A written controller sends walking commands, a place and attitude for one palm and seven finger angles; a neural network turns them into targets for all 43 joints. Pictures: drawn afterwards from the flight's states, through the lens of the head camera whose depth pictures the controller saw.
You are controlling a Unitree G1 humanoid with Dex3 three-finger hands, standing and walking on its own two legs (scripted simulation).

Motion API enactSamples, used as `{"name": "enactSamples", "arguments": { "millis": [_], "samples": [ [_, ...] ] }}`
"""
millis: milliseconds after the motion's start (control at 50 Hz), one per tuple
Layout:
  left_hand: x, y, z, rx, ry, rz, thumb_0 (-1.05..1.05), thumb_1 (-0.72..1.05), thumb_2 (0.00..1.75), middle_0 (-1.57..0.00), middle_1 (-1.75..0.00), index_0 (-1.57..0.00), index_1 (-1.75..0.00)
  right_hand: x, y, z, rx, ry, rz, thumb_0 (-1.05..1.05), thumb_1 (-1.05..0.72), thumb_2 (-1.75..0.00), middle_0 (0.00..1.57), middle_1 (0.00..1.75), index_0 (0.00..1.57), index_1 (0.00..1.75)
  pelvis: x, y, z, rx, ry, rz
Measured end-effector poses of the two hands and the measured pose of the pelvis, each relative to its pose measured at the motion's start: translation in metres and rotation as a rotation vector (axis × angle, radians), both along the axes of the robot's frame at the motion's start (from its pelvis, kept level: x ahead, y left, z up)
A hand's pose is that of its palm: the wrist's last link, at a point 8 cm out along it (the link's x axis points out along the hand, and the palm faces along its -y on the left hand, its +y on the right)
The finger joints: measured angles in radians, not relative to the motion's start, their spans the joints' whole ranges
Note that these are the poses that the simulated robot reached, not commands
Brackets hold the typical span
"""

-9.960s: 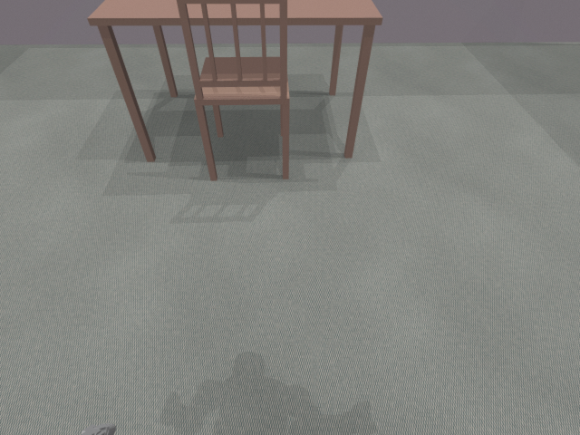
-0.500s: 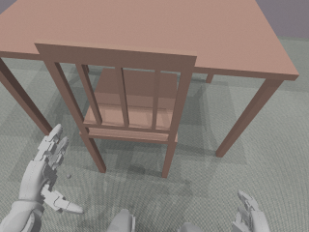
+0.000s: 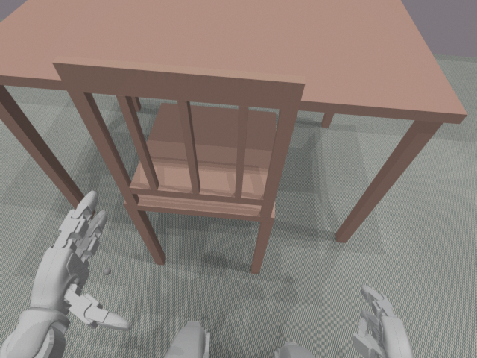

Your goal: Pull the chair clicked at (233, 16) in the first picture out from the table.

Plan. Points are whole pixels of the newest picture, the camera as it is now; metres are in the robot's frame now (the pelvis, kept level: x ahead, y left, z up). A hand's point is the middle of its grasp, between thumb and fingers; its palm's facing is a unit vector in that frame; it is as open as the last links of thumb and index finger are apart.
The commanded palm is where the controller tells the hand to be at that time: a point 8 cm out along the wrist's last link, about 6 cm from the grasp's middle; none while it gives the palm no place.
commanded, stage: aim the fingers beside a spindle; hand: left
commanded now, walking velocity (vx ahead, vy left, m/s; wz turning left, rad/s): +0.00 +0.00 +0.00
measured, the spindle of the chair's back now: (191, 152) +0.51 +0.12 +0.01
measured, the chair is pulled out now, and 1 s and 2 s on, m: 0.00 0.00 0.00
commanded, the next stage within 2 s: push the fingers through the gap in 1.90 s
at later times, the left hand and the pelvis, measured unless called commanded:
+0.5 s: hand (121, 241) +0.29 +0.21 +0.03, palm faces -0.05 -1.00 -0.04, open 16.9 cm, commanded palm +0.28 +0.26 +0.03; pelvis +0.00 +0.01 -0.01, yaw -1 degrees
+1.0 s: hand (132, 223) +0.34 +0.21 +0.01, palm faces -0.04 -1.00 -0.04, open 16.9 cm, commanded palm +0.33 +0.25 +0.01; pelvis +0.00 +0.01 -0.02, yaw -1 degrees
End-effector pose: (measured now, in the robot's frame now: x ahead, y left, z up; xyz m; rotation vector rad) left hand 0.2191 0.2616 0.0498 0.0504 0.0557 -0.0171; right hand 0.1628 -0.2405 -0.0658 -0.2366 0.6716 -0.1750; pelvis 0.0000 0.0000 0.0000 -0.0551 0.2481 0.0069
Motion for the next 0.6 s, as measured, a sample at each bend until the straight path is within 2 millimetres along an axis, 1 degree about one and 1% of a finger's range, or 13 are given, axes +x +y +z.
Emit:
{"name": "enactSamples", "arguments": {
  "millis": [140, 260, 420, 520, 600],
  "samples": [
    [0.016, 0.002, -0.009, -0.01, -0.007, -0.011, -0.01, -0.5, 0.3, -0.06, -0.08, -0.06, -0.08, -0.002, -0.003, -0.007, -0.019, 0.021, 0.005, 0.02, -0.91, -0.9, 0.21, 0.3, 0.2, 0.3, -0.001, 0.001, -0.005, -0.002, 0.017, -0.001],
    [0.032, -0.002, -0.013, -0.016, -0.007, -0.033, -0.01, -0.5, 0.3, -0.06, -0.08, -0.06, -0.08, -0.01, -0.006, -0.011, -0.026, 0.049, -0.012, 0.02, -0.91, -0.9, 0.21, 0.3, 0.2, 0.3, 0.0, 0.002, -0.007, -0.002, 0.028, -0.006],
    [0.05, 0.002, -0.019, -0.012, -0.004, -0.021, -0.01, -0.5, 0.3, -0.07, -0.08, -0.06, -0.08, -0.023, -0.008, -0.018, -0.029, 0.102, -0.029, 0.02, -0.91, -0.9, 0.21, 0.3, 0.2, 0.3, 0.0, 0.004, -0.009, -0.001, 0.048, -0.014],
    [0.059, 0.0, -0.022, -0.012, -0.008, -0.029, -0.01, -0.5, 0.3, -0.06, -0.08, -0.06, -0.08, -0.028, -0.008, -0.022, -0.027, 0.128, -0.037, 0.02, -0.91, -0.9, 0.21, 0.3, 0.2, 0.3, 0.0, 0.005, -0.011, -0.001, 0.058, -0.017],
    [0.069, 0.0, -0.028, -0.015, 0.001, -0.029, -0.01, -0.5, 0.3, -0.06, -0.08, -0.06, -0.08, -0.031, -0.008, -0.027, -0.03, 0.148, -0.039, 0.01, -0.91, -0.9, 0.21, 0.3, 0.2, 0.3, 0.0, 0.006, -0.013, 0.001, 0.066, -0.02]
  ]
}}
